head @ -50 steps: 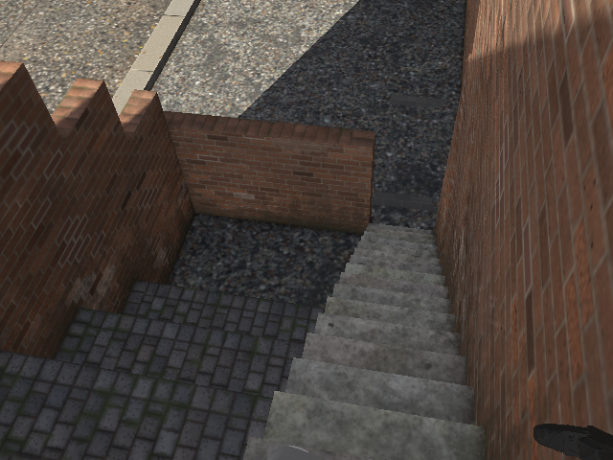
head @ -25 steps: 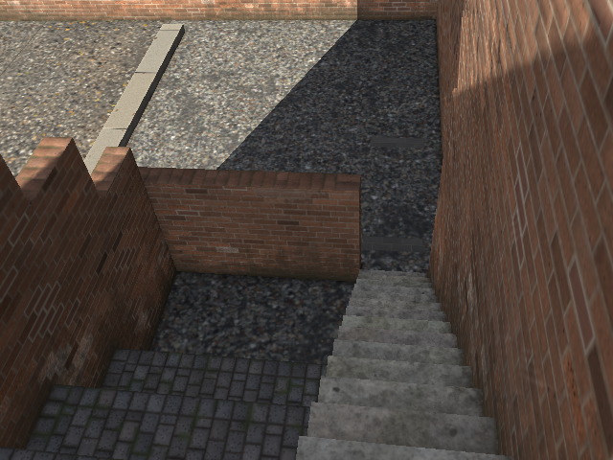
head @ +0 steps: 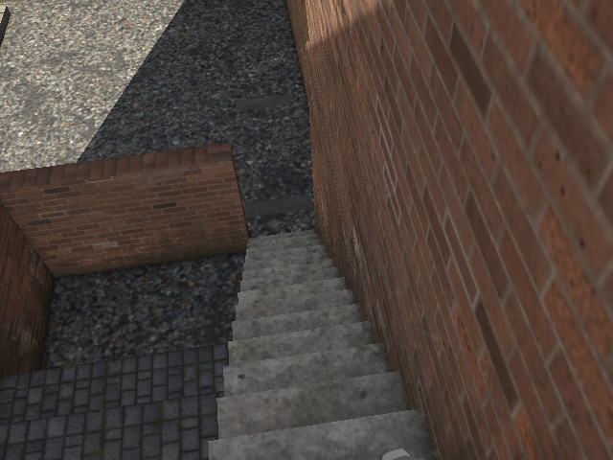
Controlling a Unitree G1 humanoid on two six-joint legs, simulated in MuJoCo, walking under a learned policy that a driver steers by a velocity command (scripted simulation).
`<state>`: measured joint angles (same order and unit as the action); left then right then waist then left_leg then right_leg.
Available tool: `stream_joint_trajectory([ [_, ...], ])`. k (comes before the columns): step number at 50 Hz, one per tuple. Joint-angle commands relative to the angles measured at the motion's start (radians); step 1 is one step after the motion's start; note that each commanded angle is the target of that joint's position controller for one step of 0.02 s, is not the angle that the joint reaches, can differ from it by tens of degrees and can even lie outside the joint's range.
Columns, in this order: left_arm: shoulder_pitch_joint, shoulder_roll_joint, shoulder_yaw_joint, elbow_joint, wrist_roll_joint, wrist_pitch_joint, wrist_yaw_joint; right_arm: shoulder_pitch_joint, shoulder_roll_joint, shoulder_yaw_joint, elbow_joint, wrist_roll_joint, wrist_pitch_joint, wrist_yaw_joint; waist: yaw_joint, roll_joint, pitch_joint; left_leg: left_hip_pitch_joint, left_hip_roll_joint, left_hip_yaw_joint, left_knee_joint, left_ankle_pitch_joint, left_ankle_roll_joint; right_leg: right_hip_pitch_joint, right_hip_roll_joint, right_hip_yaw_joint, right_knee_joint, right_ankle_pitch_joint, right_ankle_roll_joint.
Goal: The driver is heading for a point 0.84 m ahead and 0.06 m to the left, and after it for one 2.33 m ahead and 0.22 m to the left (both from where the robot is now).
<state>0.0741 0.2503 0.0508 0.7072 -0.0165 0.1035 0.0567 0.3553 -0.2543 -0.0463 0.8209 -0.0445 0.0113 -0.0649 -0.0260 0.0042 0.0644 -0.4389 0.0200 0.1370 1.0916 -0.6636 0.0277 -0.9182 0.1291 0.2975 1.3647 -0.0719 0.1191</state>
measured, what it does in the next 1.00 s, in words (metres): goes down: right foot 0.21 m lower, then left foot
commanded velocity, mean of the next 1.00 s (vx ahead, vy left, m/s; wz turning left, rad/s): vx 0.31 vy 0.02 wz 0.14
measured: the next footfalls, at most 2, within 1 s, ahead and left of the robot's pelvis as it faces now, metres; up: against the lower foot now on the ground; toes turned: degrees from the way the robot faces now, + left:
right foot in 0.20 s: +0.17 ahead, -0.16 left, -0.21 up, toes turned -3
left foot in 0.64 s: +0.17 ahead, +0.20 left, -0.21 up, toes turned -4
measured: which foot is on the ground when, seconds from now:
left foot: down 0.00-0.18, up 0.20-0.62, down 0.64-1.00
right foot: up 0.00-0.18, down 0.20-0.66, up 0.68-1.00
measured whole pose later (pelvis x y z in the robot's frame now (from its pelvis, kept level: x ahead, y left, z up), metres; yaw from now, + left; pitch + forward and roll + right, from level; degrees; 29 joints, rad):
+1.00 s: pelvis +0.31 +0.02 -0.26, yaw +12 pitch -2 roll +5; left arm 0.18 0.32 0.09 0.82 -0.01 -0.02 -0.01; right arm 0.48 -0.24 -0.06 0.89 0.03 0.01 -0.06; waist -0.01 -0.03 0.00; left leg -0.27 -0.12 -0.22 1.25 -0.90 -0.05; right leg -0.36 -0.06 0.13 0.57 0.32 0.04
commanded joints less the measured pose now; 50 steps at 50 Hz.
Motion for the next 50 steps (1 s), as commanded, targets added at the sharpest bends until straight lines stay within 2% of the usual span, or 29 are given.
stream_joint_trajectory([
  [1, 0.053, 0.035, -0.002, -0.076, 0.001, 0.002, -0.051, -0.145, -0.158, -0.033, -0.102, 0.020, 0.003, -0.048, 0.119, 0.008, -0.043, -0.144, 0.183, -0.256, -0.335, 0.146, 0.107, 0.268, -0.085, -0.121, -0.374, 0.367, 0.000],
  [6, 0.256, 0.104, 0.031, 0.104, -0.019, -0.029, -0.088, -0.134, -0.105, -0.039, -0.042, 0.018, -0.005, 0.017, 0.098, 0.102, -0.115, -0.044, 0.139, -0.069, -0.039, 0.023, 0.002, 0.720, -0.141, -0.238, -0.736, 0.584, -0.042],
  [7, 0.386, 0.131, 0.047, 0.185, -0.017, -0.038, -0.091, -0.142, -0.089, -0.036, -0.023, 0.018, -0.009, 0.032, 0.135, 0.068, -0.103, -0.046, 0.112, -0.021, 0.158, 0.035, -0.020, 0.798, -0.161, -0.253, -0.820, 0.640, -0.041],
  [9, 0.405, 0.120, 0.040, 0.213, 0.023, -0.063, -0.077, -0.039, -0.023, -0.014, 0.025, 0.075, 0.002, 0.030, 0.117, -0.006, 0.014, -0.001, 0.056, -0.026, 0.502, 0.290, -0.030, 0.846, -0.202, -0.290, -1.212, 0.497, -0.116],
  [10, 0.472, 0.139, 0.031, 0.244, 0.011, -0.047, -0.064, -0.075, 0.026, -0.016, 0.030, 0.070, 0.011, 0.038, 0.108, -0.163, 0.000, -0.241, 0.003, -0.019, 0.895, -0.091, -0.063, 1.004, -0.304, -0.196, -1.051, 0.830, -0.214],
  [11, 0.506, 0.090, -0.020, 0.263, 0.034, -0.067, -0.090, 0.086, 0.102, -0.005, 0.031, 0.096, 0.036, 0.052, 0.049, -0.236, -0.014, -0.481, -0.064, -0.178, 1.060, -0.305, -0.064, 1.097, -0.352, -0.108, -0.711, 1.111, -0.172],
  [12, 0.514, 0.254, 0.032, 0.297, -0.037, -0.066, -0.106, 0.147, 0.092, 0.003, -0.017, 0.108, 0.042, 0.049, -0.001, -0.251, -0.085, -0.579, -0.086, -0.307, 1.062, -0.205, -0.095, 1.024, -0.543, 0.206, -0.777, 0.646, -0.396],
  [13, 0.437, 0.263, 0.036, 0.288, -0.025, -0.081, -0.095, 0.019, 0.004, -0.008, -0.075, 0.123, 0.049, 0.013, 0.024, -0.149, -0.078, -0.633, -0.077, -0.467, 0.809, 0.058, -0.072, 0.892, -0.598, 0.332, -0.910, 0.080, -0.420],
  [14, 0.446, 0.106, -0.025, 0.267, 0.035, -0.074, -0.085, -0.084, -0.124, -0.046, -0.037, 0.134, 0.064, 0.003, 0.117, 0.041, -0.068, -0.526, -0.110, -0.477, 0.791, 0.231, -0.053, 0.805, -0.487, 0.036, -0.873, 0.120, -0.258],
  [15, 0.390, 0.074, -0.049, 0.272, 0.017, -0.075, -0.084, -0.015, -0.065, -0.041, -0.023, 0.117, 0.085, 0.016, 0.031, -0.055, -0.084, -0.501, -0.106, -0.392, 0.815, 0.241, -0.066, 0.756, -0.444, -0.014, -0.816, 0.160, -0.266],
  [16, 0.348, 0.207, -0.009, 0.309, 0.000, -0.073, -0.046, -0.071, -0.005, -0.014, -0.100, 0.110, 0.103, 0.010, 0.012, -0.269, -0.051, -0.591, -0.072, -0.417, 0.793, 0.221, -0.085, 0.673, -0.589, 0.281, -0.944, -0.271, -0.350],
  [18, 0.257, 0.034, -0.088, 0.257, 0.048, -0.076, 0.012, -0.160, -0.054, -0.016, -0.152, 0.123, 0.134, 0.022, 0.005, -0.170, 0.025, -0.445, -0.060, -0.479, 0.479, 0.485, -0.146, 0.470, -0.484, 0.216, -1.069, -0.682, -0.299],
  [19, 0.228, 0.061, -0.091, 0.237, 0.041, -0.073, 0.019, -0.135, -0.037, -0.011, -0.132, 0.113, 0.134, 0.022, -0.008, -0.161, 0.071, -0.431, -0.046, -0.467, 0.362, 0.491, -0.162, 0.458, -0.480, 0.196, -1.100, -0.749, -0.290],
  [22, 0.221, 0.104, -0.068, 0.229, 0.041, -0.122, 0.024, -0.123, -0.037, -0.015, -0.101, 0.091, 0.113, 0.009, -0.004, -0.295, 0.115, -0.220, -0.055, -0.366, 0.431, 0.639, -0.183, 0.301, -0.459, 0.047, -1.116, -0.591, -0.294],
  [25, 0.312, 0.049, -0.068, 0.239, 0.023, -0.147, 0.004, -0.117, -0.039, -0.015, -0.064, 0.046, 0.114, -0.006, 0.039, -0.182, 0.126, -0.251, -0.031, -0.362, 0.303, 0.637, -0.160, 0.449, -0.439, -0.077, -0.992, -0.416, -0.305],
  [29, 0.333, 0.076, -0.033, 0.228, 0.041, -0.129, 0.002, -0.080, -0.016, -0.015, -0.028, 0.051, 0.079, 0.039, 0.043, -0.146, 0.018, 0.005, -0.041, -0.149, 0.014, 0.583, -0.135, 0.500, -0.386, -0.261, -0.796, -0.084, -0.263],
  [32, 0.264, 0.107, 0.000, 0.222, -0.005, -0.115, -0.009, 0.072, -0.016, -0.020, 0.026, 0.050, 0.044, 0.034, -0.016, -0.247, -0.032, 0.265, -0.095, -0.074, -0.294, 0.470, -0.072, 0.454, -0.312, -0.390, -0.528, -0.016, -0.197],
  [33, 0.246, 0.128, 0.005, 0.180, -0.003, -0.108, 0.000, 0.085, -0.107, -0.050, 0.021, 0.064, 0.031, 0.048, -0.030, -0.080, -0.004, 0.262, -0.102, -0.127, -0.455, 0.803, -0.031, 0.444, -0.247, -0.435, -0.290, -0.026, -0.150],
  [34, 0.258, 0.109, 0.005, 0.116, 0.020, -0.116, 0.010, 0.096, -0.193, -0.068, 0.037, 0.088, 0.026, 0.062, 0.010, 0.217, 0.016, 0.374, 0.013, -0.469, -0.533, 0.884, 0.110, 0.156, -0.170, -0.425, -0.037, -0.438, -0.074],
  [35, 0.170, 0.110, 0.013, 0.081, 0.034, -0.142, 0.035, 0.243, -0.201, -0.069, 0.086, 0.097, 0.004, 0.074, -0.057, 0.397, 0.031, 0.523, 0.052, -0.614, -0.514, 1.134, 0.187, -0.135, -0.139, -0.334, 0.200, -0.628, -0.078],
  [37, -0.083, 0.052, -0.014, -0.043, -0.025, -0.165, 0.045, 0.318, -0.261, -0.090, 0.083, 0.064, -0.033, 0.093, -0.150, 0.290, -0.050, 0.583, 0.215, -1.026, -0.606, 0.708, 0.328, -0.340, -0.137, -0.127, 0.046, -0.605, -0.099],
  [38, -0.145, 0.046, -0.022, -0.056, -0.041, -0.158, 0.046, 0.163, -0.201, -0.069, 0.021, 0.067, -0.025, 0.071, -0.089, 0.188, 0.006, 0.460, 0.219, -0.979, -0.565, 0.609, 0.300, -0.222, -0.157, -0.078, -0.174, -0.551, -0.068],
  [39, -0.003, 0.103, 0.004, 0.028, -0.025, -0.141, 0.041, 0.030, -0.147, -0.050, -0.013, 0.027, -0.006, 0.046, 0.016, 0.149, -0.048, 0.305, 0.183, -0.853, -0.502, 0.623, 0.268, 0.043, -0.203, -0.059, -0.265, -0.323, -0.030],
  [40, 0.139, 0.083, 0.006, 0.065, -0.006, -0.118, 0.035, -0.101, -0.173, -0.051, -0.046, 0.014, 0.012, 0.031, 0.127, 0.161, -0.079, 0.092, 0.132, -0.729, -0.489, 0.650, 0.220, 0.354, -0.168, -0.162, -0.268, -0.243, -0.038],
  [41, 0.212, 0.137, 0.031, 0.126, 0.021, -0.111, 0.009, -0.081, -0.100, -0.038, -0.038, 0.060, -0.003, 0.010, 0.110, 0.144, -0.084, 0.120, 0.089, -0.637, -0.339, 0.411, 0.186, 0.296, -0.215, -0.090, -0.353, 0.184, -0.028],
  [43, 0.152, 0.117, 0.043, 0.105, 0.010, -0.103, -0.015, -0.025, -0.048, -0.015, -0.037, 0.116, -0.028, -0.023, 0.083, -0.016, -0.015, -0.027, -0.020, -0.532, -0.331, 0.224, 0.135, 0.458, -0.157, -0.147, -0.715, 0.349, -0.029],
  [45, 0.083, 0.038, 0.027, 0.059, 0.007, -0.094, -0.053, 0.062, -0.088, -0.022, 0.000, 0.084, -0.030, -0.044, 0.051, -0.003, 0.018, -0.068, 0.015, -0.552, -0.312, 0.115, 0.113, 0.642, -0.202, -0.128, -0.927, 0.429, -0.093],
  [47, 0.319, 0.123, 0.072, 0.131, 0.004, -0.097, -0.075, -0.055, -0.107, -0.032, -0.021, 0.051, -0.027, -0.020, 0.164, 0.170, -0.077, -0.172, 0.016, -0.557, -0.124, 0.129, 0.111, 0.834, -0.220, -0.142, -0.701, 0.503, -0.120],
  [50, 0.595, 0.227, 0.110, 0.267, 0.004, -0.117, -0.083, -0.070, -0.042, -0.018, -0.012, 0.095, -0.026, 0.040, 0.244, 0.049, -0.098, -0.073, -0.076, -0.458, 0.309, 0.420, 0.038, 0.960, -0.247, -0.174, -0.837, 0.416, -0.051],
])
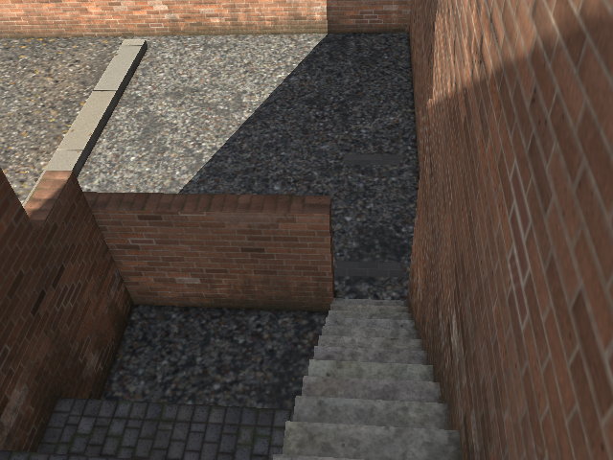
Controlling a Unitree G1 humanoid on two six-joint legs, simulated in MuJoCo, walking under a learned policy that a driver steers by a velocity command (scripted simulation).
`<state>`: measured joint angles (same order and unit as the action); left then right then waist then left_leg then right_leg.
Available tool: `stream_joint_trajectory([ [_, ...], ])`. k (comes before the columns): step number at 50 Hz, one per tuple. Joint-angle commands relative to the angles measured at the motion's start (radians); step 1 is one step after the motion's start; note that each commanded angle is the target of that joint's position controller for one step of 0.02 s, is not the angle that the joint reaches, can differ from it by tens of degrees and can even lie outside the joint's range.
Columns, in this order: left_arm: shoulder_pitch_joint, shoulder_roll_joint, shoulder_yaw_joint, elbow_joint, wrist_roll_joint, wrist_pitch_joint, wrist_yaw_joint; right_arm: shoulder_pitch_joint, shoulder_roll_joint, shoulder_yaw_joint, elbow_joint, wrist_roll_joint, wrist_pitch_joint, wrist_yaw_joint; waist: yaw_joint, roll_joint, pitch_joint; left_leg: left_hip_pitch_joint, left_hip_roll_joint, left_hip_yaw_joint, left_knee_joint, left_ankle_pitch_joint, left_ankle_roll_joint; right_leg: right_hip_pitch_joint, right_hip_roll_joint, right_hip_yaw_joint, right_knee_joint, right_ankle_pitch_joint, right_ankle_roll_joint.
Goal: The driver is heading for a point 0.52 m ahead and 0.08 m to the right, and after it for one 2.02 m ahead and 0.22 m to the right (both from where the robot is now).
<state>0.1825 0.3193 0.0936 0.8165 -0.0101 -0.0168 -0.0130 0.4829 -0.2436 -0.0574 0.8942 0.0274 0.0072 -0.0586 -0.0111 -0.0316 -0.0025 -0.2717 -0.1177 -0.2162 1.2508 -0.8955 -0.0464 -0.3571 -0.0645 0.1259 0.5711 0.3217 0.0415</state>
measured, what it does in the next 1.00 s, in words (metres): goes down: right foot 0.22 m lower, then left foot 0.22 m lower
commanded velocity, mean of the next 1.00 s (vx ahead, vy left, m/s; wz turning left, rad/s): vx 0.50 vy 0.00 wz -0.16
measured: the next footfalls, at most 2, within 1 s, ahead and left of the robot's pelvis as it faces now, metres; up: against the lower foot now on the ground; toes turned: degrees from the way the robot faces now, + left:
right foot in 0.04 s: +0.06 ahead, -0.13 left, -0.22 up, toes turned +2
left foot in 0.46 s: +0.31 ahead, +0.13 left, -0.43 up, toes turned +2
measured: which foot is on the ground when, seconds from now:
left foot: down 0.00-0.04, up 0.06-0.44, down 0.46-1.00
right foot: up 0.00-0.02, down 0.04-0.44, up 0.46-1.00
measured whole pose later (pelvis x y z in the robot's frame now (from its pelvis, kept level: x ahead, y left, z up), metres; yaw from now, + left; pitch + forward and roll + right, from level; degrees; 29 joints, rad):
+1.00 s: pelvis +0.45 -0.05 -0.44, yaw -12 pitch -3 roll +5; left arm 0.22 0.25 0.05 0.82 0.00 0.07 -0.05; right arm 0.43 -0.23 -0.04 1.04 -0.01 -0.05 -0.02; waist -0.08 -0.06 -0.02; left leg -0.11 0.12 0.17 1.26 -0.86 -0.12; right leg -0.40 -0.07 0.07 0.56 0.52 0.01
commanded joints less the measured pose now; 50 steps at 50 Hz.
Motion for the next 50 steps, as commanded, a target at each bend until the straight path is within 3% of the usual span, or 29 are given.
stream_joint_trajectory([
  [1, 0.581, 0.092, 0.056, 0.172, 0.005, -0.009, -0.007, -0.187, -0.039, 0.000, -0.052, 0.049, -0.018, 0.028, 0.288, 0.065, 0.040, -0.267, -0.004, -0.003, 0.414, 0.590, 0.072, 0.396, -0.073, -0.060, -0.307, -0.002, -0.008],
  [2, 0.688, 0.040, 0.028, 0.235, 0.035, -0.024, -0.010, -0.106, -0.010, 0.000, 0.005, 0.053, -0.021, 0.019, 0.285, -0.088, 0.042, -0.441, -0.094, 0.047, 0.734, 0.358, 0.054, 0.536, -0.131, -0.064, -0.226, 0.212, -0.075],
  [3, 0.682, 0.029, -0.013, 0.284, 0.009, -0.036, -0.021, -0.004, 0.072, -0.001, -0.027, 0.042, -0.027, 0.017, 0.143, -0.436, 0.112, -0.773, -0.119, 0.054, 0.887, 0.024, 0.077, 0.617, -0.149, -0.036, 0.116, 0.611, -0.056],
  [4, 0.673, 0.010, -0.027, 0.306, -0.037, -0.034, -0.031, 0.047, 0.076, 0.002, -0.049, 0.044, -0.033, 0.007, 0.068, -0.549, 0.130, -0.878, -0.061, 0.079, 0.900, 0.063, 0.090, 0.533, -0.157, 0.095, 0.142, 0.598, -0.099],
  [6, 0.535, -0.009, -0.037, 0.300, -0.017, -0.037, -0.023, -0.055, 0.036, 0.001, -0.090, 0.088, -0.029, -0.014, 0.019, -0.221, 0.116, -0.914, 0.063, -0.068, 0.608, 0.411, 0.150, 0.270, -0.258, 0.344, 0.048, -0.091, -0.262],
  [7, 0.351, -0.030, -0.060, 0.260, -0.016, -0.024, 0.003, -0.173, -0.017, 0.001, -0.127, 0.094, 0.000, -0.020, -0.023, -0.047, 0.163, -0.832, 0.109, -0.050, 0.486, 0.572, 0.139, 0.085, -0.249, 0.430, -0.043, -0.357, -0.226],
  [8, 0.303, 0.063, -0.048, 0.250, -0.020, -0.036, 0.032, -0.240, -0.003, 0.016, -0.194, 0.102, 0.006, -0.018, -0.043, -0.170, 0.220, -0.848, 0.129, -0.024, 0.467, 0.498, 0.105, 0.026, -0.338, 0.567, -0.052, -0.274, -0.267],
  [9, 0.221, -0.042, -0.091, 0.234, 0.007, -0.036, 0.073, -0.160, 0.010, 0.019, -0.148, 0.089, 0.025, -0.007, -0.089, 0.026, 0.236, -0.690, 0.153, -0.125, 0.185, 0.775, 0.063, -0.182, -0.284, 0.384, 0.057, -0.213, -0.241],
  [10, 0.204, -0.042, -0.099, 0.225, -0.005, -0.038, 0.092, -0.120, 0.058, 0.031, -0.143, 0.040, 0.041, 0.010, -0.098, -0.013, 0.192, -0.524, 0.162, -0.002, 0.042, 0.901, 0.031, -0.235, -0.189, 0.261, 0.087, -0.182, -0.213],
  [11, 0.230, 0.080, -0.065, 0.212, 0.005, -0.053, 0.087, -0.147, 0.046, 0.023, -0.134, 0.026, 0.037, 0.020, -0.075, -0.055, 0.150, -0.356, 0.114, 0.111, 0.148, 0.996, 0.008, -0.325, -0.184, 0.257, 0.043, -0.255, -0.241],
  [12, 0.313, 0.062, -0.052, 0.229, -0.030, -0.068, 0.097, -0.221, -0.032, -0.002, -0.160, 0.031, 0.029, 0.029, -0.027, -0.017, 0.166, -0.539, 0.159, 0.003, 0.051, 1.199, 0.016, -0.183, -0.180, 0.307, 0.157, -0.536, -0.253],
  [15, 0.393, -0.074, -0.079, 0.257, -0.058, -0.067, 0.121, -0.276, -0.023, 0.010, -0.199, 0.010, 0.025, 0.055, -0.005, 0.037, 0.240, -0.524, 0.191, 0.008, -0.330, 1.433, 0.026, -0.164, -0.090, 0.158, 0.277, -0.674, -0.206],
  [17, 0.387, -0.048, -0.067, 0.232, -0.043, -0.037, 0.121, -0.347, 0.035, 0.028, -0.219, -0.010, 0.020, 0.087, 0.056, 0.020, 0.231, -0.192, 0.137, 0.145, -0.546, 1.471, 0.000, -0.318, -0.033, 0.041, 0.276, -0.731, -0.222],
  [20, 0.281, 0.020, -0.013, 0.204, -0.036, -0.029, 0.080, -0.250, -0.011, 0.009, -0.178, -0.001, 0.016, 0.071, 0.031, -0.104, 0.167, -0.083, 0.144, 0.169, -0.504, 1.318, 0.010, -0.292, -0.081, 0.087, 0.488, -0.698, -0.269],
  [22, 0.279, -0.049, 0.001, 0.230, -0.040, -0.033, 0.062, -0.002, -0.072, -0.023, -0.068, -0.009, -0.022, 0.055, -0.060, -0.016, 0.041, 0.196, 0.174, 0.204, -0.791, 1.286, 0.071, -0.196, -0.016, 0.028, 0.828, -0.413, -0.216],
  [23, 0.277, -0.024, 0.014, 0.243, -0.027, -0.034, 0.073, 0.204, -0.053, -0.027, -0.015, -0.006, -0.027, 0.033, -0.196, 0.064, 0.051, 0.325, 0.166, 0.308, -1.082, 1.255, 0.114, -0.213, 0.086, -0.070, 1.163, -0.353, -0.151],
  [24, 0.243, -0.106, 0.012, 0.222, 0.005, -0.041, 0.077, 0.326, -0.054, -0.020, 0.065, -0.022, -0.048, 0.037, -0.201, 0.294, 0.099, 0.559, 0.304, 0.162, -0.961, 1.698, 0.189, -0.595, 0.231, -0.034, 1.624, -1.160, -0.118],
  [25, 0.321, -0.139, -0.005, 0.151, -0.012, -0.051, 0.054, 0.192, -0.050, 0.031, 0.024, -0.050, -0.062, 0.067, -0.050, 0.397, 0.031, 0.651, 0.412, 0.032, -0.536, 2.089, 0.238, -0.845, 0.236, 0.081, 1.705, -1.239, -0.096],
  [27, 0.283, -0.100, -0.009, 0.120, -0.053, -0.046, 0.040, 0.218, -0.028, 0.032, 0.054, -0.034, -0.075, 0.101, -0.049, 0.141, -0.111, 0.473, 0.491, -0.077, -0.615, 1.477, 0.342, -0.835, 0.157, 0.142, 1.583, -1.029, -0.091],
  [28, 0.316, -0.096, -0.008, 0.116, -0.055, -0.025, 0.052, 0.172, -0.126, 0.001, 0.068, -0.040, -0.080, 0.105, -0.005, 0.048, -0.172, 0.338, 0.548, -0.155, -0.689, 0.978, 0.383, -0.785, 0.122, 0.130, 1.438, -0.877, -0.081],
  [29, 0.192, -0.129, -0.027, 0.062, -0.088, 0.005, 0.055, 0.072, -0.154, -0.004, 0.064, -0.075, -0.087, 0.094, 0.000, 0.168, -0.074, 0.185, 0.639, -0.342, -0.790, 0.606, 0.392, -0.905, 0.075, 0.176, 1.376, -0.731, -0.057],
  [31, 0.084, -0.035, -0.006, 0.010, -0.036, 0.066, 0.060, -0.027, -0.015, 0.051, 0.041, -0.114, -0.086, 0.066, 0.033, 0.015, 0.064, -0.080, 0.529, -0.222, -0.839, 0.532, 0.308, -0.822, 0.103, 0.181, 1.073, -0.467, -0.042],
  [33, 0.181, -0.105, -0.023, 0.052, 0.007, 0.093, 0.049, -0.039, -0.012, 0.072, 0.081, -0.111, -0.099, 0.070, 0.084, 0.068, -0.007, -0.219, 0.459, -0.086, -0.772, 0.700, 0.253, -0.553, 0.075, 0.065, 0.969, -0.242, -0.045],
  [37, -0.035, 0.031, 0.013, -0.084, -0.037, 0.083, 0.048, -0.030, -0.050, 0.065, 0.058, -0.068, -0.116, 0.044, -0.004, 0.195, 0.100, 0.057, 0.453, -0.084, -0.764, 0.621, 0.188, -0.796, 0.083, 0.209, 0.714, -0.087, -0.072],
  [40, -0.078, -0.026, -0.020, -0.112, 0.032, 0.068, 0.013, 0.020, -0.082, 0.048, 0.089, -0.058, -0.099, 0.000, -0.047, 0.207, 0.136, -0.001, 0.391, 0.141, -0.732, 0.489, 0.128, -0.553, 0.094, 0.079, 0.331, 0.196, -0.051],
  [44, -0.067, -0.047, -0.042, -0.080, 0.032, 0.092, -0.023, 0.017, -0.092, 0.014, 0.113, -0.036, -0.052, 0.008, -0.088, 0.195, 0.198, -0.165, 0.326, 0.333, -0.591, 0.359, 0.075, -0.132, 0.084, -0.068, 0.068, 0.262, -0.029],
  [46, 0.005, -0.014, -0.031, -0.049, 0.007, 0.109, -0.029, -0.032, -0.109, -0.003, 0.104, -0.060, -0.049, 0.021, -0.075, 0.165, 0.170, -0.049, 0.318, 0.334, -0.465, 0.359, 0.037, -0.096, 0.032, -0.055, 0.024, 0.294, -0.020],
  [48, 0.308, 0.058, 0.006, 0.069, 0.012, 0.110, -0.029, -0.105, -0.082, -0.012, 0.114, -0.058, -0.061, 0.041, 0.049, 0.120, 0.082, -0.032, 0.304, 0.338, -0.184, 0.378, 0.009, 0.123, -0.022, -0.061, 0.017, 0.356, -0.027],
  [50, 0.765, 0.136, 0.049, 0.239, 0.023, 0.101, -0.034, -0.316, -0.132, -0.025, 0.119, -0.006, -0.076, 0.043, 0.322, 0.079, -0.003, -0.190, 0.242, 0.336, 0.407, 0.590, -0.063, 0.493, 0.002, -0.132, -0.007, 0.181, -0.051],
])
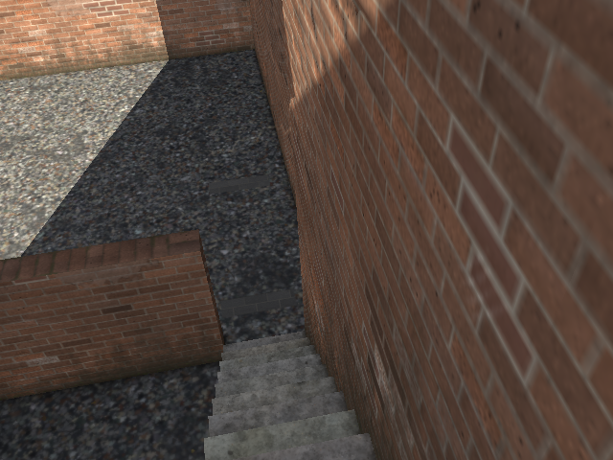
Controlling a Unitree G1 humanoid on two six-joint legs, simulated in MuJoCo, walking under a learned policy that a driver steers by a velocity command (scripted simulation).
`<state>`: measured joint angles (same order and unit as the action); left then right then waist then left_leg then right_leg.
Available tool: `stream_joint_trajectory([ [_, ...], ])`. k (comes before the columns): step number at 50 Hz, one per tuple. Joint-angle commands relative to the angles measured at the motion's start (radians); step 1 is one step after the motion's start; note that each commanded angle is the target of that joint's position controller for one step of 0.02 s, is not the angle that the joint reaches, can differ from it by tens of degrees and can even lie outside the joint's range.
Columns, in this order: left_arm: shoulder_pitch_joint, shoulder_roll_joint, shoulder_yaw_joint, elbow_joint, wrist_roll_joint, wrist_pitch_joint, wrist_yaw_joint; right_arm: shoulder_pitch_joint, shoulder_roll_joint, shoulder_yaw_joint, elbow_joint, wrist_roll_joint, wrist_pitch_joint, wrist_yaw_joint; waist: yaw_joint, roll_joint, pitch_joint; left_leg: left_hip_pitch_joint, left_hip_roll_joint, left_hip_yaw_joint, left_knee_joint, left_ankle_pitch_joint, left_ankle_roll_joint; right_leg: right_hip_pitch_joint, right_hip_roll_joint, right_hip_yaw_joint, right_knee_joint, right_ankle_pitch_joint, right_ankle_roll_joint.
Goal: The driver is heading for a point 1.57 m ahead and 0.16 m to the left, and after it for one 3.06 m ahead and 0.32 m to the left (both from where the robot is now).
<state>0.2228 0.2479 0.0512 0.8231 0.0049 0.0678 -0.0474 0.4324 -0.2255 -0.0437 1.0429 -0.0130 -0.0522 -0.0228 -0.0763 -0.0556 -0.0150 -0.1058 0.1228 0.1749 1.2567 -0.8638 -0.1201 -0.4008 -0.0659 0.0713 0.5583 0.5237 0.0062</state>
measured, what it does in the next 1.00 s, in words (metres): goes down: right foot 0.22 m lower, then left foot 0.21 m lower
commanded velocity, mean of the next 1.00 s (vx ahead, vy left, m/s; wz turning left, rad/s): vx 0.41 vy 0.02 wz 0.21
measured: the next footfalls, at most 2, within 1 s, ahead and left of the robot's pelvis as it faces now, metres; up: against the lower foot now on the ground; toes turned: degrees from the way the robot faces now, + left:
right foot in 0.02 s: +0.09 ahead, -0.11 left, -0.22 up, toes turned +0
left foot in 0.50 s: +0.28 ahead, +0.19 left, -0.43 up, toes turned -3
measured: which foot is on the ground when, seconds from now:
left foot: down 0.00-0.00, up 0.02-0.48, down 0.50-1.00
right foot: up 0.00-0.00, down 0.02-0.48, up 0.50-0.98, down 1.00-1.00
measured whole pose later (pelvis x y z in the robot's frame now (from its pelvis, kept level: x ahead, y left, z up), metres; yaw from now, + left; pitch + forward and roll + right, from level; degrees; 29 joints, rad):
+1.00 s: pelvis +0.45 +0.02 -0.43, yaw +15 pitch -3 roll +6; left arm 0.27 0.30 0.09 0.84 0.00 -0.06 -0.03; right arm 0.39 -0.20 -0.05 0.89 0.04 -0.01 -0.06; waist 0.00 -0.06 -0.05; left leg -0.24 -0.16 -0.25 1.36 -0.83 -0.02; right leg -0.26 -0.11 0.15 0.47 0.45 0.02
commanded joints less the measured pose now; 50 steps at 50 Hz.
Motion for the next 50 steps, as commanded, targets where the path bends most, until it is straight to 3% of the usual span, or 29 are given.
stream_joint_trajectory([
  [1, 0.777, 0.217, 0.084, 0.271, 0.005, -0.005, 0.002, -0.369, -0.123, -0.042, -0.064, 0.054, -0.017, 0.003, 0.444, -0.156, 0.133, -0.486, -0.149, -0.040, 0.980, 0.058, -0.043, 0.486, -0.050, -0.003, -0.195, -0.036, -0.081],
  [2, 0.681, 0.190, 0.021, 0.270, -0.020, -0.039, 0.013, -0.202, 0.003, -0.033, -0.131, 0.014, -0.024, -0.004, 0.255, -0.491, 0.132, -0.783, -0.233, -0.196, 1.105, -0.087, -0.008, 0.586, 0.013, 0.072, 0.048, 0.357, -0.098],
  [3, 0.525, 0.222, 0.016, 0.196, -0.060, -0.045, 0.012, -0.055, -0.015, -0.029, -0.190, -0.013, -0.029, -0.018, 0.110, -0.609, 0.029, -0.897, -0.246, -0.240, 1.050, -0.100, -0.023, 0.664, -0.039, 0.238, 0.130, 0.583, -0.275],
  [5, 0.409, 0.179, 0.006, 0.224, -0.068, -0.033, 0.026, -0.039, -0.066, -0.039, -0.172, 0.011, -0.002, -0.013, 0.083, -0.062, -0.077, -0.919, -0.152, -0.300, 0.919, 0.148, 0.033, 0.594, -0.160, 0.363, 0.093, 0.062, -0.294],
  [6, 0.343, 0.247, 0.037, 0.242, -0.078, -0.042, 0.052, -0.105, -0.017, -0.023, -0.229, 0.082, -0.004, -0.014, 0.033, -0.104, -0.097, -0.962, -0.138, -0.388, 0.574, 0.410, 0.076, 0.438, -0.277, 0.564, 0.031, -0.333, -0.369],
  [7, 0.275, 0.157, -0.002, 0.219, -0.023, -0.096, 0.069, -0.221, -0.103, -0.038, -0.256, 0.101, 0.043, -0.040, 0.059, 0.133, 0.023, -0.967, -0.122, -0.556, 0.490, 0.477, 0.067, 0.296, -0.392, 0.798, -0.005, -0.153, -0.298],
  [8, 0.165, 0.105, -0.033, 0.210, 0.011, -0.101, 0.120, -0.216, -0.110, -0.031, -0.245, 0.068, 0.100, -0.061, 0.001, 0.243, 0.090, -0.781, -0.121, -0.599, 0.242, 0.657, 0.023, 0.053, -0.355, 0.610, 0.054, 0.051, -0.226],
  [10, 0.100, 0.102, -0.053, 0.204, 0.049, -0.148, 0.149, -0.197, -0.028, -0.018, -0.245, 0.053, 0.132, -0.057, -0.004, 0.119, 0.027, -0.583, -0.102, -0.606, 0.044, 0.908, -0.010, -0.038, -0.300, 0.449, 0.143, 0.107, -0.198],
  [12, 0.131, 0.128, -0.029, 0.193, -0.001, -0.171, 0.168, -0.218, -0.099, -0.036, -0.261, 0.043, 0.094, -0.018, 0.023, -0.038, -0.044, -0.547, -0.151, -0.531, -0.131, 1.324, 0.007, 0.015, -0.166, 0.258, 0.237, -0.298, -0.175],
  [14, 0.205, 0.044, -0.052, 0.189, -0.030, -0.167, 0.202, -0.308, -0.078, -0.027, -0.285, -0.007, 0.089, 0.024, 0.057, -0.003, 0.052, -0.458, -0.176, -0.473, -0.389, 1.609, 0.012, -0.128, -0.062, 0.133, 0.299, -0.651, -0.137],
  [16, 0.222, 0.036, -0.047, 0.178, -0.020, -0.153, 0.207, -0.319, -0.021, -0.010, -0.272, 0.005, 0.101, 0.037, 0.073, -0.034, 0.106, -0.409, -0.166, -0.456, -0.530, 1.605, 0.025, -0.170, -0.048, 0.100, 0.409, -0.724, -0.120],
  [22, 0.292, 0.093, 0.015, 0.156, -0.014, -0.114, 0.155, -0.273, -0.105, -0.039, -0.195, 0.008, 0.116, 0.045, 0.140, -0.087, 0.135, -0.521, -0.141, -0.279, -0.440, 1.161, 0.077, -0.054, -0.164, 0.162, 0.616, -0.615, -0.159],
  [24, 0.162, 0.095, 0.027, 0.156, -0.004, -0.087, 0.159, 0.029, -0.093, -0.054, -0.088, 0.043, 0.102, 0.041, -0.003, -0.118, 0.063, -0.070, -0.153, -0.126, -0.812, 1.090, 0.133, -0.185, -0.125, -0.001, 0.869, -0.360, -0.114],
  [25, 0.129, 0.117, 0.041, 0.154, 0.033, -0.099, 0.148, 0.297, -0.154, -0.083, 0.001, 0.038, 0.082, 0.033, -0.131, 0.028, 0.063, 0.229, -0.175, -0.114, -0.923, 1.253, 0.174, -0.384, -0.052, -0.096, 1.245, -0.515, -0.046],
  [26, 0.191, 0.050, 0.038, 0.125, 0.052, -0.129, 0.145, 0.302, -0.203, -0.072, 0.036, 0.036, 0.051, 0.036, -0.052, 0.350, 0.153, 0.319, -0.021, -0.376, -0.909, 1.930, 0.334, -0.679, 0.139, -0.191, 1.734, -1.401, 0.064],
  [27, 0.165, 0.036, 0.024, 0.058, 0.018, -0.152, 0.140, 0.205, -0.199, -0.044, 0.004, -0.010, 0.037, 0.054, 0.008, 0.361, 0.074, 0.449, 0.071, -0.555, -0.669, 2.229, 0.429, -0.889, 0.098, -0.120, 1.760, -1.428, 0.096],
  [28, 0.102, 0.042, 0.017, 0.041, -0.008, -0.151, 0.136, 0.161, -0.143, -0.035, -0.028, -0.032, 0.041, 0.050, 0.002, 0.181, -0.023, 0.424, 0.102, -0.556, -0.646, 1.933, 0.436, -0.867, 0.026, -0.046, 1.579, -1.310, 0.101],
  [29, 0.049, 0.032, 0.011, 0.008, -0.028, -0.134, 0.152, 0.094, -0.168, -0.039, -0.063, -0.041, 0.054, 0.045, 0.020, 0.074, -0.096, 0.307, 0.114, -0.583, -0.651, 1.767, 0.448, -0.784, 0.009, -0.029, 1.523, -1.268, 0.097],
  [30, 0.063, 0.021, 0.010, 0.019, -0.032, -0.121, 0.158, 0.118, -0.146, -0.032, -0.057, -0.022, 0.035, 0.038, 0.017, -0.038, -0.119, 0.243, 0.138, -0.600, -0.630, 1.463, 0.437, -0.815, -0.005, 0.038, 1.319, -1.023, 0.091],
  [31, 0.058, -0.021, -0.015, -0.022, -0.066, -0.102, 0.153, 0.021, -0.197, -0.036, -0.083, -0.033, 0.041, 0.029, 0.069, 0.034, -0.134, 0.109, 0.239, -0.826, -0.690, 1.158, 0.509, -0.765, -0.029, 0.133, 1.158, -0.948, 0.101],
  [33, -0.008, -0.028, -0.033, -0.076, 0.026, -0.052, 0.144, -0.220, -0.118, -0.003, -0.193, -0.004, 0.070, -0.022, 0.155, -0.024, -0.039, -0.344, 0.025, -0.593, -0.715, 1.071, 0.355, -0.206, 0.000, 0.036, 0.456, -0.572, 0.099],
  [35, 0.278, -0.009, 0.000, 0.064, -0.012, -0.069, 0.112, -0.149, -0.175, -0.005, -0.170, -0.018, 0.049, 0.005, 0.216, 0.092, -0.147, -0.538, 0.035, -0.623, -0.788, 1.287, 0.401, 0.305, 0.117, -0.091, 0.699, -0.492, 0.111],
  [37, -0.053, 0.144, 0.054, -0.044, -0.037, -0.097, 0.093, 0.005, -0.097, -0.008, -0.140, 0.050, -0.006, -0.029, 0.051, 0.244, 0.007, 0.199, 0.022, -0.811, -0.616, 0.919, 0.435, -0.548, 0.017, 0.231, 0.435, -0.501, 0.112],
  [39, -0.354, 0.128, 0.045, -0.153, -0.066, -0.135, 0.055, 0.232, -0.088, -0.031, -0.076, 0.041, -0.031, -0.039, -0.069, 0.208, 0.127, 0.552, 0.101, -0.964, -0.618, 0.728, 0.453, -0.985, -0.026, 0.349, 0.232, -0.681, 0.127],
  [41, -0.267, 0.051, 0.013, -0.138, -0.013, -0.145, 0.035, 0.031, -0.040, -0.012, -0.148, 0.070, -0.013, -0.079, 0.009, 0.125, 0.171, -0.116, -0.071, -0.712, -0.599, 0.340, 0.345, -0.286, -0.056, 0.202, -0.219, -0.001, 0.054],
  [43, -0.037, 0.024, 0.031, -0.050, 0.010, -0.139, 0.015, -0.029, -0.115, -0.022, -0.162, 0.017, 0.012, -0.055, 0.046, 0.158, 0.116, -0.518, -0.084, -0.681, -0.573, 0.278, 0.350, 0.171, 0.026, 0.069, 0.067, 0.105, 0.041],
  [47, 0.211, 0.105, 0.066, 0.040, 0.000, -0.114, 0.023, -0.071, -0.056, -0.014, -0.202, 0.049, 0.041, -0.057, 0.143, 0.187, 0.083, -0.340, -0.179, -0.597, -0.238, 0.582, 0.232, 0.225, -0.013, 0.072, -0.030, -0.053, 0.016],
  [48, 0.353, 0.141, 0.082, 0.085, -0.014, -0.115, 0.020, -0.119, -0.054, -0.013, -0.201, 0.043, 0.049, -0.047, 0.214, 0.183, 0.031, -0.323, -0.190, -0.580, -0.105, 0.696, 0.221, 0.339, -0.043, 0.077, -0.038, -0.044, 0.021],
  [50, 0.701, 0.164, 0.075, 0.231, -0.007, -0.112, 0.023, -0.260, -0.027, -0.018, -0.208, 0.087, 0.042, -0.010, 0.399, 0.105, 0.015, -0.514, -0.259, -0.524, 0.444, 0.704, 0.130, 0.570, -0.133, 0.078, -0.133, -0.082, -0.005],
])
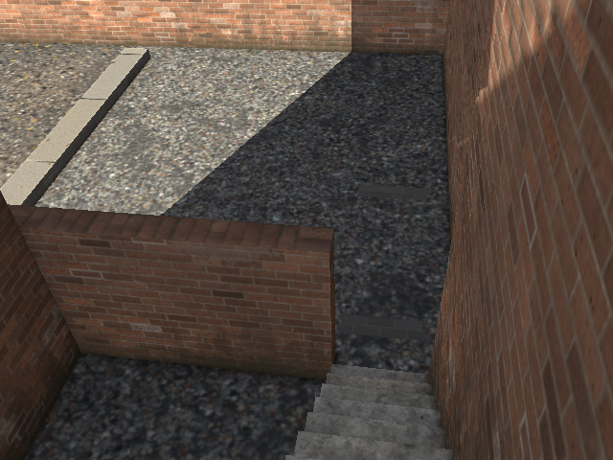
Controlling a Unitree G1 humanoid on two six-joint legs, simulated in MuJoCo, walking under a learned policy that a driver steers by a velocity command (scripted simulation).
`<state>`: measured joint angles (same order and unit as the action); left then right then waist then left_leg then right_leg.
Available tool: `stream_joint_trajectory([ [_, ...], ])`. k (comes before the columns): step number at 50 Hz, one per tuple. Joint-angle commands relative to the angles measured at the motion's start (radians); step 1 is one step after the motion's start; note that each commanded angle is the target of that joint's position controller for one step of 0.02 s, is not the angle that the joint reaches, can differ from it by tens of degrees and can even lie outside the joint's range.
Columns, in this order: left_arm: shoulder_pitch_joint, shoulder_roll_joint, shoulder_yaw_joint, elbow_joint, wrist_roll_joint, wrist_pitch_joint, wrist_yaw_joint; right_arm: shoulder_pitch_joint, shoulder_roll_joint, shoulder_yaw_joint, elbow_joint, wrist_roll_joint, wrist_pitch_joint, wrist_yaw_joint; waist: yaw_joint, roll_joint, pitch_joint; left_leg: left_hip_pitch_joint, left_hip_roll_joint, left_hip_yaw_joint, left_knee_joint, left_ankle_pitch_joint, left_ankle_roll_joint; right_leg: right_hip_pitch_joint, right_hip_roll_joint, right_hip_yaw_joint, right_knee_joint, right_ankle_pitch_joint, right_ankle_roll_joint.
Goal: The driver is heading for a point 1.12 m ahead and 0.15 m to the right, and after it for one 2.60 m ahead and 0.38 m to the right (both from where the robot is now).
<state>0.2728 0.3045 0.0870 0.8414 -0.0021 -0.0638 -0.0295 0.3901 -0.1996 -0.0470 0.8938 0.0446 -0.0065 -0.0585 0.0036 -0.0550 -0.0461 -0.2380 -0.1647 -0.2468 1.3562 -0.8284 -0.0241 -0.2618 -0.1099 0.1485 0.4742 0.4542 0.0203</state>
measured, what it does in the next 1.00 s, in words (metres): goes down: left foot 0.22 m lower, then right foot 0.22 m lower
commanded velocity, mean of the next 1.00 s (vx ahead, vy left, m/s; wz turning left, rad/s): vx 0.50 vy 0.00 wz -0.09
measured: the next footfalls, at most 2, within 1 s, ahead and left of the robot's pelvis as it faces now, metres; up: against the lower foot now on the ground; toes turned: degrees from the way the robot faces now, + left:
left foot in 0.48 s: +0.31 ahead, +0.14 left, -0.22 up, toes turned +0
right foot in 0.96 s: +0.49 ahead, -0.19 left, -0.43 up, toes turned -9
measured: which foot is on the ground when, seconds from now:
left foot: down 0.00-0.00, up 0.02-0.46, down 0.48-0.96, up 0.98-1.00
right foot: down 0.00-0.44, up 0.46-0.94, down 0.96-1.00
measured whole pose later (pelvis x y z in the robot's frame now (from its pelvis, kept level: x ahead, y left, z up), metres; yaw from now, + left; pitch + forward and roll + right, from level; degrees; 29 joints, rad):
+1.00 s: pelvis +0.47 -0.08 -0.48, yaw -10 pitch -2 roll +5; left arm 0.36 0.26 0.06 0.92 0.00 0.03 -0.03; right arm 0.40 -0.24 -0.08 1.05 0.02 -0.04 -0.01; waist 0.02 -0.02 -0.01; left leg -0.36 0.06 -0.03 1.85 -0.87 -0.11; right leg -0.28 -0.05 0.09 0.61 -0.06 -0.01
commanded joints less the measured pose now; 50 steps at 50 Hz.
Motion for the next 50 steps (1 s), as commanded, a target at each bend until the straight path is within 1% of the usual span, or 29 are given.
stream_joint_trajectory([
  [1, 0.677, 0.018, 0.000, 0.231, 0.016, -0.001, 0.007, -0.108, -0.006, -0.012, -0.044, 0.052, -0.017, 0.030, 0.282, -0.163, 0.127, -0.462, -0.095, 0.051, 0.694, 0.057, 0.011, 0.394, -0.131, -0.048, -0.140, 0.317, -0.082],
  [2, 0.631, 0.055, -0.014, 0.276, -0.012, -0.022, -0.005, 0.089, 0.046, -0.026, -0.032, 0.022, -0.021, 0.026, 0.110, -0.469, 0.161, -0.762, -0.103, 0.058, 0.796, -0.108, 0.012, 0.530, -0.124, 0.026, 0.223, 0.676, -0.115],
  [3, 0.622, -0.010, -0.034, 0.271, -0.043, -0.018, -0.013, 0.112, 0.016, -0.026, -0.034, 0.011, -0.014, 0.021, 0.087, -0.425, 0.155, -0.868, -0.026, 0.076, 0.707, -0.059, 0.016, 0.504, -0.109, 0.065, 0.257, 0.568, -0.140],
  [5, 0.523, -0.025, -0.057, 0.286, -0.029, -0.003, -0.018, -0.003, 0.064, -0.007, -0.109, 0.027, -0.001, 0.020, 0.016, -0.174, 0.159, -0.850, 0.091, 0.146, 0.691, 0.079, 0.064, 0.290, -0.135, 0.229, 0.191, 0.261, -0.176],
  [7, 0.412, 0.129, -0.017, 0.248, -0.027, -0.015, 0.047, -0.225, 0.065, 0.021, -0.231, 0.069, 0.008, 0.015, 0.011, -0.113, 0.212, -1.005, 0.168, -0.054, 0.384, 0.418, 0.074, 0.125, -0.331, 0.625, 0.082, -0.137, -0.277],
  [8, 0.239, 0.003, -0.063, 0.187, -0.015, -0.003, 0.106, -0.168, 0.016, 0.013, -0.228, 0.039, 0.024, 0.019, -0.070, 0.016, 0.249, -0.857, 0.198, -0.110, 0.106, 0.736, 0.032, -0.115, -0.267, 0.458, 0.157, -0.132, -0.218],
  [9, 0.142, -0.025, -0.088, 0.153, -0.019, 0.016, 0.132, -0.130, 0.047, 0.020, -0.221, 0.000, 0.047, 0.040, -0.108, 0.033, 0.176, -0.603, 0.246, -0.002, -0.106, 0.903, 0.000, -0.226, -0.176, 0.313, 0.189, -0.206, -0.154],
  [11, 0.117, 0.108, -0.052, 0.090, -0.014, 0.009, 0.114, -0.126, 0.037, 0.010, -0.191, -0.003, 0.053, 0.065, -0.088, -0.016, 0.148, -0.306, 0.166, 0.179, 0.036, 0.998, -0.050, -0.426, -0.147, 0.261, 0.129, -0.338, -0.147],
  [14, 0.387, -0.041, -0.061, 0.157, -0.084, 0.000, 0.148, -0.281, -0.049, -0.014, -0.244, 0.003, 0.035, 0.088, 0.052, -0.024, 0.257, -0.688, 0.250, 0.042, -0.334, 1.189, -0.016, -0.110, -0.080, 0.272, 0.331, -0.881, -0.175],
  [15, 0.366, -0.088, -0.069, 0.152, -0.083, 0.016, 0.162, -0.263, -0.025, -0.008, -0.240, -0.042, 0.029, 0.109, 0.039, 0.027, 0.269, -0.571, 0.252, 0.064, -0.505, 1.451, -0.012, -0.180, -0.021, 0.155, 0.399, -0.868, -0.157],
  [18, 0.332, -0.036, -0.046, 0.141, -0.077, 0.037, 0.159, -0.363, 0.010, 0.003, -0.294, -0.019, 0.028, 0.129, 0.131, -0.017, 0.293, -0.225, 0.187, 0.186, -0.715, 1.396, -0.042, -0.343, 0.006, 0.082, 0.399, -0.898, -0.203],
  [20, 0.243, 0.044, 0.007, 0.152, -0.072, 0.035, 0.124, -0.276, -0.038, -0.012, -0.268, 0.006, 0.033, 0.119, 0.095, -0.112, 0.240, -0.226, 0.252, 0.109, -0.731, 1.179, 0.007, -0.241, -0.054, 0.158, 0.543, -0.800, -0.267],
  [22, 0.189, -0.012, 0.019, 0.173, -0.064, -0.002, 0.075, 0.048, -0.152, -0.057, -0.125, -0.031, 0.004, 0.087, -0.032, -0.085, 0.071, 0.026, 0.256, 0.186, -0.922, 1.266, 0.089, -0.148, 0.016, 0.046, 0.910, -0.535, -0.201],
  [23, 0.210, -0.025, 0.016, 0.191, -0.056, -0.010, 0.072, 0.270, -0.142, -0.068, -0.041, -0.047, -0.009, 0.061, -0.149, 0.030, 0.060, 0.225, 0.234, 0.273, -1.190, 1.254, 0.128, -0.184, 0.094, -0.048, 1.215, -0.397, -0.137],
  [24, 0.148, -0.094, 0.015, 0.204, -0.007, -0.014, 0.079, 0.472, -0.129, -0.056, 0.077, -0.064, -0.020, 0.063, -0.238, 0.275, 0.067, 0.556, 0.347, 0.187, -1.035, 1.822, 0.204, -0.596, 0.255, -0.076, 1.733, -1.131, -0.074],
  [25, 0.264, -0.131, -0.003, 0.141, -0.034, -0.024, 0.071, 0.390, -0.078, 0.001, 0.088, -0.083, -0.028, 0.081, -0.097, 0.431, 0.002, 0.718, 0.453, 0.003, -0.669, 2.143, 0.302, -0.894, 0.272, 0.051, 1.833, -1.494, -0.055],
  [26, 0.256, -0.089, -0.009, 0.135, -0.061, -0.019, 0.063, 0.366, -0.014, 0.023, 0.059, -0.063, -0.035, 0.100, -0.088, 0.356, -0.044, 0.671, 0.489, -0.061, -0.660, 1.926, 0.355, -0.937, 0.219, 0.114, 1.675, -1.372, -0.047],
  [28, 0.158, -0.120, -0.021, 0.100, -0.057, -0.013, 0.061, 0.289, -0.074, 0.005, 0.085, -0.029, -0.053, 0.115, -0.041, 0.092, -0.143, 0.405, 0.556, -0.136, -0.752, 1.193, 0.371, -0.885, 0.109, 0.101, 1.593, -1.239, -0.065],
  [30, 0.054, -0.123, -0.027, 0.054, -0.105, 0.026, 0.059, 0.175, -0.102, -0.003, 0.087, -0.091, -0.052, 0.090, -0.005, 0.150, 0.014, 0.077, 0.607, -0.330, -0.897, 0.507, 0.357, -0.951, 0.071, 0.155, 1.305, -0.850, -0.063],
  [31, 0.029, -0.109, -0.027, 0.031, -0.057, 0.061, 0.051, 0.083, 0.011, 0.041, 0.062, -0.116, -0.053, 0.052, 0.046, 0.065, 0.106, -0.151, 0.538, -0.217, -0.907, 0.449, 0.300, -0.810, 0.070, 0.181, 0.995, -0.583, -0.047],
  [33, 0.095, -0.132, -0.024, 0.066, -0.003, 0.092, 0.039, 0.026, -0.060, 0.044, 0.051, -0.145, -0.066, 0.046, 0.107, 0.100, 0.059, -0.393, 0.445, -0.107, -0.882, 0.566, 0.260, -0.440, 0.092, 0.048, 0.898, -0.322, -0.036],
  [36, -0.024, -0.024, 0.008, -0.026, -0.014, 0.074, 0.036, 0.069, -0.104, 0.015, 0.074, -0.035, -0.098, 0.007, 0.048, 0.211, 0.156, -0.145, 0.427, -0.009, -0.801, 0.494, 0.189, -0.621, 0.080, 0.181, 0.493, -0.053, -0.054],
  [40, -0.185, -0.023, -0.006, -0.083, -0.003, 0.055, -0.012, 0.108, -0.134, -0.003, 0.069, -0.031, -0.091, -0.008, -0.051, 0.200, 0.209, -0.282, 0.381, 0.151, -0.741, 0.260, 0.115, -0.301, 0.092, 0.005, 0.195, 0.220, -0.055],
  [44, -0.009, -0.006, -0.012, -0.012, 0.007, 0.121, -0.011, 0.102, -0.109, -0.027, 0.096, -0.048, -0.041, 0.017, -0.071, 0.208, 0.207, -0.122, 0.347, 0.221, -0.471, 0.289, 0.051, -0.191, 0.036, -0.018, 0.083, 0.169, -0.036],
  [46, 0.318, 0.079, 0.027, 0.108, 0.007, 0.142, -0.002, -0.007, -0.119, -0.029, 0.115, -0.057, -0.039, 0.045, 0.064, 0.204, 0.085, -0.114, 0.338, 0.250, -0.186, 0.472, 0.004, 0.081, 0.021, -0.061, 0.121, 0.105, -0.018],
  [47, 0.548, 0.111, 0.043, 0.173, 0.017, 0.145, 0.006, -0.112, -0.142, -0.035, 0.123, -0.038, -0.040, 0.062, 0.209, 0.218, 0.012, -0.216, 0.323, 0.274, 0.090, 0.666, -0.032, 0.323, 0.034, -0.119, 0.133, 0.039, -0.011],
  [48, 0.787, 0.137, 0.055, 0.265, 0.026, 0.138, 0.005, -0.230, -0.172, -0.053, 0.102, -0.004, -0.053, 0.064, 0.364, -0.001, 0.043, -0.355, 0.205, 0.312, 0.602, 0.598, -0.084, 0.463, 0.051, -0.145, 0.040, -0.057, -0.022],
  [49, 0.774, 0.124, 0.010, 0.294, -0.003, 0.117, 0.006, -0.173, -0.053, -0.042, 0.057, -0.022, -0.059, 0.054, 0.290, -0.424, 0.185, -0.617, 0.031, 0.295, 1.032, -0.140, -0.101, 0.407, 0.050, -0.084, 0.061, 0.208, -0.024],
  [50, 0.597, 0.085, -0.032, 0.231, -0.024, 0.091, 0.002, 0.081, 0.009, -0.032, 0.027, -0.024, -0.072, 0.041, 0.054, -0.607, 0.127, -0.757, 0.053, 0.193, 0.897, -0.109, -0.066, 0.436, 0.026, 0.077, 0.227, 0.569, -0.155],
])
